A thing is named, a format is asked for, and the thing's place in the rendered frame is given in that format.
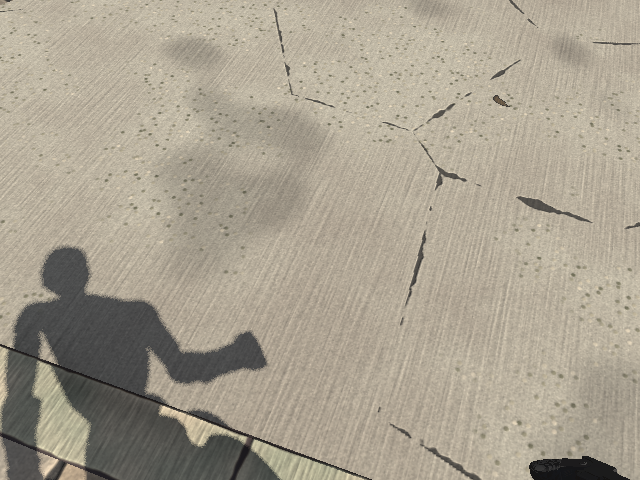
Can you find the right robot hand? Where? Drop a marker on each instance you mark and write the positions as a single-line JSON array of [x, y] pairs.
[[586, 468]]

